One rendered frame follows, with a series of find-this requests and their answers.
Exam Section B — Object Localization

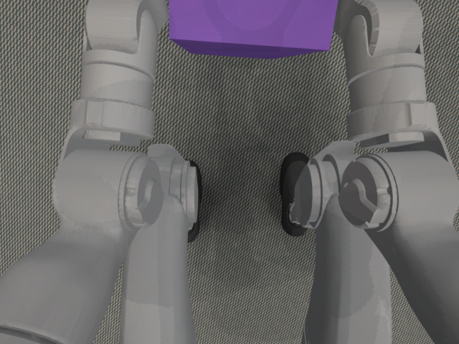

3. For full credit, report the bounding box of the left robot foot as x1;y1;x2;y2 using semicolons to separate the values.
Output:
185;160;202;243

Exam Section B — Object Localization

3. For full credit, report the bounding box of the robot left upper arm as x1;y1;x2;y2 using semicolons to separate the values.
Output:
0;148;164;344

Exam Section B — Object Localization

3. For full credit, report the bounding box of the right robot foot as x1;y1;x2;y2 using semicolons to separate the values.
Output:
280;152;309;237

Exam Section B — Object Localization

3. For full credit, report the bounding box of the robot right forearm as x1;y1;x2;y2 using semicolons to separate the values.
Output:
333;0;459;182

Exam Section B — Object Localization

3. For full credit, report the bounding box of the robot right upper arm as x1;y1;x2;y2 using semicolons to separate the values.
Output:
338;150;459;344

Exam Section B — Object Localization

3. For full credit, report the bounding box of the carton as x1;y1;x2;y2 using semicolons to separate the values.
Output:
169;0;338;59

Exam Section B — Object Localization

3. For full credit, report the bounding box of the robot foot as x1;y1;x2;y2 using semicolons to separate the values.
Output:
185;160;202;243
280;152;309;237

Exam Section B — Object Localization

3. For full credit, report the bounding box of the robot left forearm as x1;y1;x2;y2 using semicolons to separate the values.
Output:
52;0;169;211

